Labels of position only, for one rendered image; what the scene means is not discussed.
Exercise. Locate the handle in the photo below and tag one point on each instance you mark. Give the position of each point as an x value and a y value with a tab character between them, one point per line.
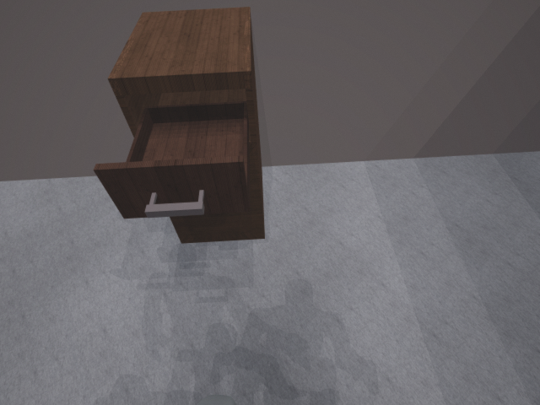
153	210

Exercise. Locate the drawer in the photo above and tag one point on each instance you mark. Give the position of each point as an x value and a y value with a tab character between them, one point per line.
179	150

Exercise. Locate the cabinet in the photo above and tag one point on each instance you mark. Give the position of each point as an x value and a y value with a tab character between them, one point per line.
196	57

